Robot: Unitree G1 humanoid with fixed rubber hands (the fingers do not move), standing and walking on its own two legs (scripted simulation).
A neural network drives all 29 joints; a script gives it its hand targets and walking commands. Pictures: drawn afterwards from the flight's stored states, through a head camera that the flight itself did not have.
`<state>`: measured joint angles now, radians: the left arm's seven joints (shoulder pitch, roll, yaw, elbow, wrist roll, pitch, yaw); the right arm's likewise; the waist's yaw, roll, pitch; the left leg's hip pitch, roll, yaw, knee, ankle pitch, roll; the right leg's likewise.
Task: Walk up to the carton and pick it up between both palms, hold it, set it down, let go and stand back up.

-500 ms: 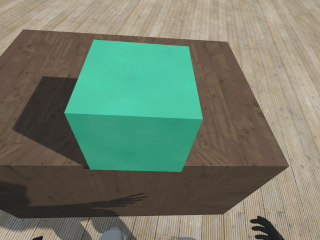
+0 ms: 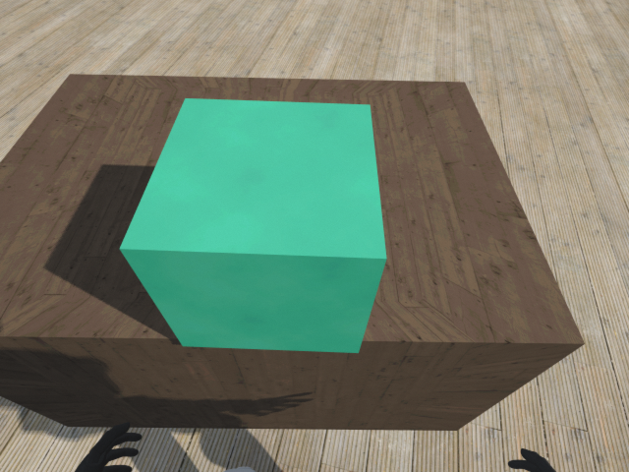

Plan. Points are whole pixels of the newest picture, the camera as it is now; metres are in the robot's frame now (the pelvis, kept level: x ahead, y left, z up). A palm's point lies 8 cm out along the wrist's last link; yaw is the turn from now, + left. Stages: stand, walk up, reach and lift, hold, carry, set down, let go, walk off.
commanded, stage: walk up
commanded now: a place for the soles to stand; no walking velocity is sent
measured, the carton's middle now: (273, 228) +0.46 +0.07 +0.02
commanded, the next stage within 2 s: reach and lift in 1.78 s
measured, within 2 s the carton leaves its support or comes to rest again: neither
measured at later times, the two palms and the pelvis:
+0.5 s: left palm out of the picture +0.05 +0.31 -0.10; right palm out of the picture +0.07 -0.28 -0.08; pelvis -0.02 +0.02 +0.02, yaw +1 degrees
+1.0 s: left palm out of the picture +0.03 +0.31 -0.10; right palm out of the picture +0.10 -0.26 -0.08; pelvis -0.01 +0.03 +0.03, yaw +1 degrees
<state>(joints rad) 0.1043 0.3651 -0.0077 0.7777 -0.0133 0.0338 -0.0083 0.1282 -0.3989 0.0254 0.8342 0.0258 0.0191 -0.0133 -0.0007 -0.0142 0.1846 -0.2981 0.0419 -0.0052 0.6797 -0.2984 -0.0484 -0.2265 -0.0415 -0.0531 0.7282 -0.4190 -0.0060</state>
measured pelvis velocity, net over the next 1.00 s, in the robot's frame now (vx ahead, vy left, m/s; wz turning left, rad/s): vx -0.01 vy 0.03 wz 0.03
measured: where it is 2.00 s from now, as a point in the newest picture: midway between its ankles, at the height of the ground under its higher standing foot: outside the picture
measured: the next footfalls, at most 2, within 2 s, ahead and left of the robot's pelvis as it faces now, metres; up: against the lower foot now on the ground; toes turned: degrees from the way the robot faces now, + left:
none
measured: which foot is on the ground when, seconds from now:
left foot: down 0.00-1.00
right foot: down 0.00-1.00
